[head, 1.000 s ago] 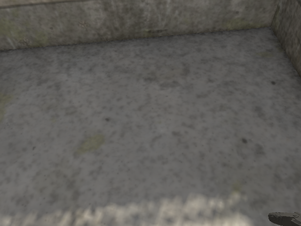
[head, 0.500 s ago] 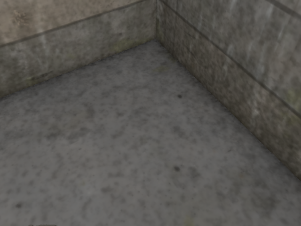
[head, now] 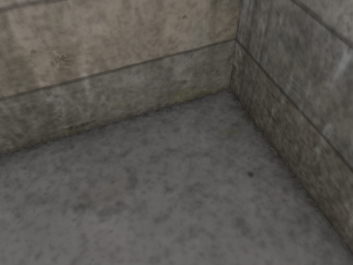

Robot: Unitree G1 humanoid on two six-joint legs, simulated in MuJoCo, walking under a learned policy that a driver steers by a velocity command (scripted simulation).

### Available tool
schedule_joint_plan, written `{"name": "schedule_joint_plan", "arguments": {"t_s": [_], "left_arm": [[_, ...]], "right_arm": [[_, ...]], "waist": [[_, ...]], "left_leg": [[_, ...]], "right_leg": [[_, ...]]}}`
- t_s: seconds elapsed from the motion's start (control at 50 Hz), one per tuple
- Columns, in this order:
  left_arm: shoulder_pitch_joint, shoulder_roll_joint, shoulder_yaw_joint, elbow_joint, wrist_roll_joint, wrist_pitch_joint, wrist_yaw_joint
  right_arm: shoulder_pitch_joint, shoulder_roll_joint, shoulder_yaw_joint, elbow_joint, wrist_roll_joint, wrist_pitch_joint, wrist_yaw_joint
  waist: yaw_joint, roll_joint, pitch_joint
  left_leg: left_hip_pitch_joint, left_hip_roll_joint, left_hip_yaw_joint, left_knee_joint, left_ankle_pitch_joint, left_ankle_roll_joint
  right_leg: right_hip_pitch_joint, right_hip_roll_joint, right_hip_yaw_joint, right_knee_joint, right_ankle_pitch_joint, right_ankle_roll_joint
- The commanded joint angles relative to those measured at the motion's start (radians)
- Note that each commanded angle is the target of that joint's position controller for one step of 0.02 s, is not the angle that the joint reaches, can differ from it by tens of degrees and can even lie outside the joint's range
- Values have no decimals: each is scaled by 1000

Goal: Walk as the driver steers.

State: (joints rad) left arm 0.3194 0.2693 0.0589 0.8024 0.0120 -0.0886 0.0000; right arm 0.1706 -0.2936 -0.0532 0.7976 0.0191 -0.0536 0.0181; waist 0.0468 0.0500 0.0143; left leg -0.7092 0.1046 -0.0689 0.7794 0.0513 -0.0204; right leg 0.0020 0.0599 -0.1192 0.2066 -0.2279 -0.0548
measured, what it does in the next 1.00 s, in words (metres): walks ahead, turning left: left foot, then right foot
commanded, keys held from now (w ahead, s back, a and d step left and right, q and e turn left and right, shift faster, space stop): w+q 0.58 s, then no key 0.42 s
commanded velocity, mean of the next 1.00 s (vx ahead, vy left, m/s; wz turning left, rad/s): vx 0.39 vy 0.00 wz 0.41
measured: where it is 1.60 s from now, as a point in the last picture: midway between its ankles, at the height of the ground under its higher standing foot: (167, 257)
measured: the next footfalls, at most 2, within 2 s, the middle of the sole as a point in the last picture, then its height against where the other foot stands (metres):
left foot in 0.18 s outside the picture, level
right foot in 0.66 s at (194, 237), level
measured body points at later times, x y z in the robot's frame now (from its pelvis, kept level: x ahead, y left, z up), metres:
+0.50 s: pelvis +0.29 +0.07 +0.00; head +0.33 +0.09 +0.45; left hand +0.42 +0.37 -0.09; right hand +0.45 -0.19 -0.10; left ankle +0.25 +0.13 -0.74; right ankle +0.50 -0.08 -0.69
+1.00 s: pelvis +0.50 +0.08 -0.01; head +0.52 +0.09 +0.44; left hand +0.49 +0.36 -0.13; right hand +0.75 -0.09 -0.11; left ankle +0.48 +0.23 -0.74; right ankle +0.57 -0.01 -0.74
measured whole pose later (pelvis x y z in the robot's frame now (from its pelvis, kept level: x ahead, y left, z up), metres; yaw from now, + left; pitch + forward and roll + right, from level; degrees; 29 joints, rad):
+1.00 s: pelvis +0.50 +0.08 -0.01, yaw +26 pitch +0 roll -1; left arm 0.18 0.24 0.02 0.82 0.01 -0.04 -0.01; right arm 0.17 -0.27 -0.03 0.68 -0.02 0.04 -0.04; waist 0.02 0.03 0.05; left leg -0.32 0.03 -0.08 0.52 -0.20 -0.05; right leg -0.26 0.03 -0.03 0.45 -0.19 -0.03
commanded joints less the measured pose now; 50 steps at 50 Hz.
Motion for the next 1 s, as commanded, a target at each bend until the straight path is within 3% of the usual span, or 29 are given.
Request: {"name": "schedule_joint_plan", "arguments": {"t_s": [0.02, 0.08, 0.12, 0.16, 0.18, 0.2, 0.22, 0.24, 0.26, 0.28, 0.3, 0.34, 0.38, 0.48, 0.52, 0.58, 0.62, 0.64, 0.66, 0.68, 0.7, 0.72, 0.74, 0.76, 0.78, 0.82, 0.88, 0.94, 1.0], "left_arm": [[-21, 162, 38, -37, -8, -11, 13], [14, 177, 45, -5, -19, 15, 18], [0, 198, 51, -3, -22, 34, 27], [-15, 218, 56, -13, -19, 51, 36], [-32, 216, 52, -20, -22, 56, 40], [-8, 181, 36, -39, -6, 47, 43], [100, 38, -9, -81, 17, 16, 20], [-10, 132, 5, -84, -19, -24, 0], [-99, 166, 14, -118, -52, -46, -9], [-129, 152, 8, -125, -41, -58, -5], [-138, 156, 15, -121, -17, -59, 2], [-99, 155, 23, -120, -3, -36, 2], [-90, 128, 17, -121, 4, -15, 5], [-272, 74, -6, -166, 2, -14, 1], [-327, 84, -4, -182, -11, -20, -7], [-342, 123, 11, -192, -19, -32, -18], [-284, 146, 24, -177, -8, -42, -20], [-218, 154, 32, -158, 4, -49, -17], [-135, 187, 40, -154, 26, -57, -14], [-46, 249, 51, -150, 45, -52, -10], [15, 255, 60, -107, 13, -29, -21], [-24, 175, 39, -132, -9, -20, -23], [-80, 130, 23, -142, -4, -9, -21], [-132, 97, 5, -142, 4, -3, -23], [-173, 75, -5, -134, 7, -1, -24], [-209, 78, -6, -111, 16, 2, -26], [-228, 130, 6, -85, 7, 10, -14], [-226, 147, 10, -64, -10, 37, -2], [-241, 80, -21, -52, 6, 35, -9]], "right_arm": [[-115, -29, 3, -97, -1, -16, 19], [-172, -33, 5, -144, -1, -18, 43], [-161, -51, -3, -166, -1, -17, 57], [-36, -98, -30, -152, 0, -8, 56], [120, -150, -60, -117, 2, -5, 45], [267, -238, -92, -94, 5, 6, 23], [236, -308, -99, -105, 10, 0, 20], [271, -223, -76, -120, 4, -7, 20], [235, -182, -65, -118, -2, -13, 17], [174, -166, -61, -128, 1, -16, 15], [111, -140, -53, -143, -3, -16, 12], [59, -116, -43, -172, -19, -15, 5], [61, -128, -47, -170, -11, -17, -4], [116, -164, -58, -148, 1, -3, -30], [156, -169, -60, -134, 3, 4, -33], [181, -156, -59, -122, 9, 13, -36], [164, -147, -59, -123, -1, 22, -42], [151, -124, -53, -129, -2, 26, -43], [151, -78, -36, -145, -12, 23, -43], [268, -25, -17, -152, -26, 18, -45], [374, -59, -15, -146, -4, 13, -43], [330, -141, -35, -121, 5, 22, -45], [218, -161, -41, -137, 3, 35, -47], [155, -148, -40, -148, -7, 48, -51], [133, -127, -39, -159, -15, 58, -52], [161, -60, -22, -150, -14, 70, -51], [140, -26, -2, -152, -30, 71, -55], [90, -40, 2, -154, -33, 80, -61], [17, -72, -1, -174, -61, 98, -71]], "waist": [[23, -82, 76], [38, -81, 90], [11, -106, 63], [-64, -148, -39], [-152, -131, -119], [-207, -10, -224], [-81, 218, -319], [-168, 100, -399], [-175, 59, -259], [-134, -34, -165], [-94, -60, -104], [-39, -24, -78], [-26, -19, -56], [-92, 20, -19], [-117, 32, -20], [-111, 49, -24], [-77, 80, -29], [-40, 76, -62], [-4, 36, -167], [-27, -179, -311], [-44, -407, -400], [-18, -238, -307], [-4, -153, -211], [-15, -104, -139], [-44, -110, -104], [-81, -169, -88], [-82, -177, -146], [-69, -166, -170], [-73, -132, -80]], "left_leg": [[19, -7, 34, -122, 86, 16], [-31, -23, 67, -185, -6, 49], [16, -61, 117, -198, -109, 82], [214, -140, 180, -166, -199, 129], [440, -178, 175, -214, -163, 169], [749, -48, -49, -240, -145, 234], [1071, 197, -633, -342, -319, 432], [1126, 218, -748, -448, -392, 429], [1032, 189, -596, -467, -334, 379], [880, 145, -483, -471, -236, 347], [745, 111, -400, -485, -125, 329], [604, 74, -335, -530, -2, 333], [515, 54, -270, -550, 72, 337], [411, -39, -168, -537, -38, 255], [424, -28, -205, -522, -104, 239], [519, 9, -302, -441, -170, 221], [577, 16, -323, -340, -40, 190], [584, -24, -300, -252, 55, 157], [536, -78, -252, -77, 33, 114], [307, -191, -162, 223, -404, 45], [101, -232, -115, 472, -748, -1], [48, -177, -158, 558, -694, -17], [34, -150, -123, 566, -628, -26], [58, -122, -102, 511, -593, -33], [106, -85, -96, 424, -563, -33], [252, -74, -36, 237, -520, -44], [393, -76, 8, -2, -420, -56], [498, -87, 26, -180, -281, -50], [639, -53, -23, -377, -145, -1]], "right_leg": [[-45, -289, 35, -101, 291, -113], [89, -327, 9, -33, 387, -98], [139, -338, -18, 63, 637, -75], [135, -322, -50, 271, 987, -49], [45, -286, -75, 480, 985, -18], [-192, -238, -78, 790, 669, 24], [-635, -4, 38, 1127, -319, 88], [-739, -21, 235, 1211, -351, 66], [-804, -71, 235, 1181, -262, 43], [-781, -114, 225, 1092, -183, 33], [-727, -141, 217, 1005, -141, 40], [-626, -163, 219, 932, -102, 62], [-604, -163, 193, 842, -75, 98], [-515, -95, 162, 456, 260, 137], [-475, -67, 166, 376, 322, 136], [-460, -61, 208, 296, 264, 111], [-416, -57, 191, 261, 216, 72], [-322, -56, 168, 209, 273, 44], [-132, -153, 232, 239, 433, -7], [190, -373, 484, 309, 737, -136], [305, -520, 816, 240, 610, -279], [214, -475, 764, 201, 449, -244], [106, -424, 611, 198, 425, -200], [-16, -371, 502, 181, 493, -180], [-107, -336, 435, 166, 534, -166], [-228, -264, 314, 129, 627, -152], [-241, -272, 264, 130, 727, -174], [-214, -274, 261, 128, 476, -158], [-350, -208, 253, 105, -21, -53]]}}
